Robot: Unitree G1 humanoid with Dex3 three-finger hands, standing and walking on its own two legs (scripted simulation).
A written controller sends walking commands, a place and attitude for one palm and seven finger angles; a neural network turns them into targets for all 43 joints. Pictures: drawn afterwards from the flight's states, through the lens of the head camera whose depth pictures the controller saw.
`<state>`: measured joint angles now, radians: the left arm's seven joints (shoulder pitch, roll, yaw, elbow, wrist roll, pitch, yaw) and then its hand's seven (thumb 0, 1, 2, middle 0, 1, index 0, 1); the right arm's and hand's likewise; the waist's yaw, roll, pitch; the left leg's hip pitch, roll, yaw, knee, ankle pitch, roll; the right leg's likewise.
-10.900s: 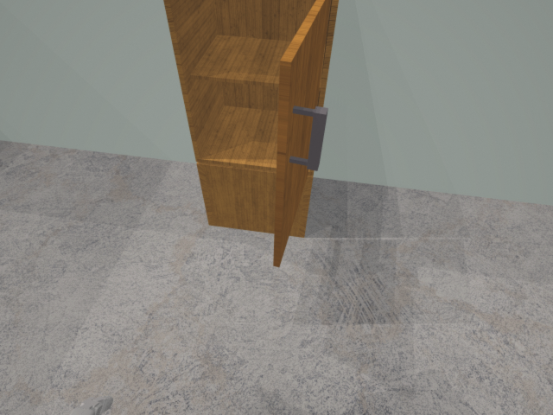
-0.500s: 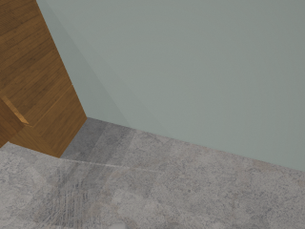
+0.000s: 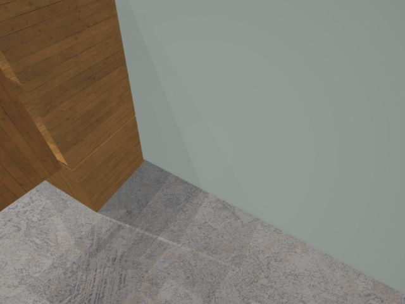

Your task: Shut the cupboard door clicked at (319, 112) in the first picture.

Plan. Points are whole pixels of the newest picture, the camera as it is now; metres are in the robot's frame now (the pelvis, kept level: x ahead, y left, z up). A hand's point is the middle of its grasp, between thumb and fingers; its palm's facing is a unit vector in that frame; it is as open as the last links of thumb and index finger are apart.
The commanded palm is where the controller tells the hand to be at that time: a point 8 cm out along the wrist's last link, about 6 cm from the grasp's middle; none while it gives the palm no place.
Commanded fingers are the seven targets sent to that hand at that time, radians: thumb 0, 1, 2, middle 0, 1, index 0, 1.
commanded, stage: turn to face it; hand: left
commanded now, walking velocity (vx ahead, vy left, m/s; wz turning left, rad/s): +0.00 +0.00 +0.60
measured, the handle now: out of the picture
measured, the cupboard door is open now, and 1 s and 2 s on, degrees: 83 83 83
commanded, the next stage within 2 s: take the last steps up to it in 1.62 s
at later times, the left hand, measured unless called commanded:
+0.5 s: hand (127, 303) +0.14 +0.16 -0.13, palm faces +0.25 -0.92 -0.29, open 7.4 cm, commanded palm none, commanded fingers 0.00 0.90 0.90 -0.20 -0.30 -0.20 -0.30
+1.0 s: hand out of the picture -0.09 +0.21 -0.18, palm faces +0.59 -0.77 -0.25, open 7.4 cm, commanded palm none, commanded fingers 0.00 0.90 0.90 -0.20 -0.30 -0.20 -0.30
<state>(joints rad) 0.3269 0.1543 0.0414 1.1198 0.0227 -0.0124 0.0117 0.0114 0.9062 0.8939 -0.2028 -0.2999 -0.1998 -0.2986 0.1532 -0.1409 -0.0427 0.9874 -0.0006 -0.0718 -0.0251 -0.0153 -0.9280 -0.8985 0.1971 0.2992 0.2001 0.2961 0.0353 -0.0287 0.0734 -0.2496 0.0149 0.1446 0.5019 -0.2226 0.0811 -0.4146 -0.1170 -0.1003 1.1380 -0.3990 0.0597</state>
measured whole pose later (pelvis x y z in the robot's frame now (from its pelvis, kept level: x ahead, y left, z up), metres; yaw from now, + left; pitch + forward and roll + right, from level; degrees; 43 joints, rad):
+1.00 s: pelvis +0.00 +0.00 +0.00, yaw +34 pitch -1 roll -3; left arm 0.22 0.29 0.08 0.96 0.02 0.08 0.02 0.01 0.91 0.89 -0.20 -0.30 -0.20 -0.30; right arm 0.12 -0.22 -0.04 0.89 -0.01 0.03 0.00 0.00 -0.90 -0.90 0.20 0.30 0.20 0.30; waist 0.03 -0.03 0.10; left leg -0.27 0.00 0.02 0.54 -0.26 0.06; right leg -0.48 -0.13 -0.07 1.14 -0.42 0.10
